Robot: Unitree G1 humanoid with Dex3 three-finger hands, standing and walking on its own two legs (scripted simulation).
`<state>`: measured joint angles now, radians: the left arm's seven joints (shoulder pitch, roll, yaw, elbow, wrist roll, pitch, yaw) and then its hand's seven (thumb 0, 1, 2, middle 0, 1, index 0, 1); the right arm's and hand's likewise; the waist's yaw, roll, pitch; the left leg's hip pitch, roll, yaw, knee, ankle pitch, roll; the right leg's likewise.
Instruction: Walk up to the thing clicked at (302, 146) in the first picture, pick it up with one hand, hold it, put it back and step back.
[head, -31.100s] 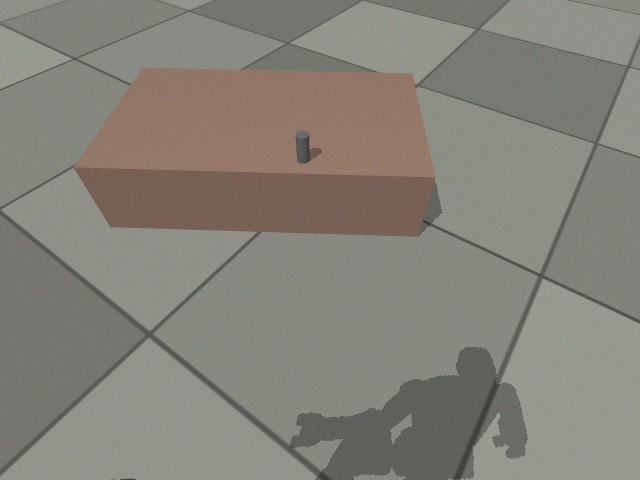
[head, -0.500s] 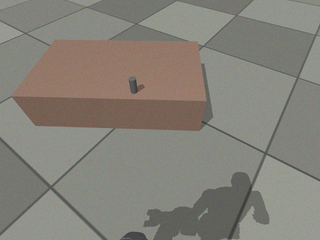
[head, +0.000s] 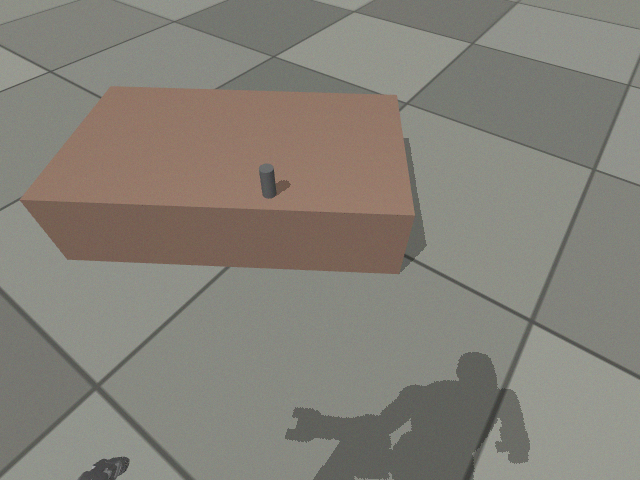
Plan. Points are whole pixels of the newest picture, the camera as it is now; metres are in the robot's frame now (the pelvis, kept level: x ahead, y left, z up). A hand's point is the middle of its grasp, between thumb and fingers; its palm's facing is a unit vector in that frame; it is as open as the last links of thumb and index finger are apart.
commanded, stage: step back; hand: left
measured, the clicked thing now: (267, 181) +1.03 +0.23 -0.38
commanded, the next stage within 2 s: stand in 0.24 s
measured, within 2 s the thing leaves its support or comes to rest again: neither
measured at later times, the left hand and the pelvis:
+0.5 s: hand out of the picture +0.09 +0.25 -0.14, palm faces +0.00 -0.94 -0.34, open 7.4 cm; pelvis -0.01 +0.00 +0.01, yaw +0 degrees
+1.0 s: hand out of the picture +0.03 +0.25 -0.14, palm faces -0.01 -0.94 -0.35, open 7.4 cm; pelvis -0.04 -0.01 +0.01, yaw +0 degrees
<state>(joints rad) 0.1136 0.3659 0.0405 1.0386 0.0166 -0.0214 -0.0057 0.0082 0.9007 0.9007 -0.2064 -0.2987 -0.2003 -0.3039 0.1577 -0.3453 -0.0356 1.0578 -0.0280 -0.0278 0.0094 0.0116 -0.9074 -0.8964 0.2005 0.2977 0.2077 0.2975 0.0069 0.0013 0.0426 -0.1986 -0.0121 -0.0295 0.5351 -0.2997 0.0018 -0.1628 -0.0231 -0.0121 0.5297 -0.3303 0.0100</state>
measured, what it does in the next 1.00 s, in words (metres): stands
